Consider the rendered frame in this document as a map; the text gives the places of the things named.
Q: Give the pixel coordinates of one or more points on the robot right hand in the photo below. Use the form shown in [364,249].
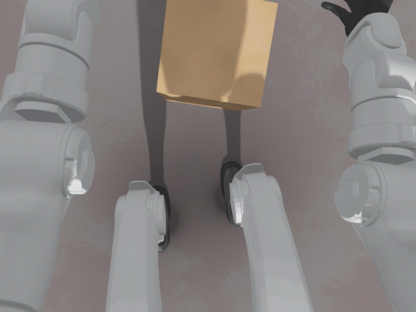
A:
[359,9]

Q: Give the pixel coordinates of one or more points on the right robot upper arm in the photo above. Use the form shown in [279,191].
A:
[379,200]

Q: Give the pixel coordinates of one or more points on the left robot upper arm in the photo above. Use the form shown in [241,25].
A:
[42,166]

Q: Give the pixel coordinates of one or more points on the left robot foot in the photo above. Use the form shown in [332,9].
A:
[164,244]

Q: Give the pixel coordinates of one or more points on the carton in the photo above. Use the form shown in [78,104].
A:
[215,52]

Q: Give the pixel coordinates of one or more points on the right robot forearm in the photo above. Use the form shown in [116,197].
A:
[382,88]

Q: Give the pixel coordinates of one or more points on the robot right thigh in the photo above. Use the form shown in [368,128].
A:
[277,279]

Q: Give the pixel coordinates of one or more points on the left robot forearm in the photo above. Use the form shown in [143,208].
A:
[54,50]

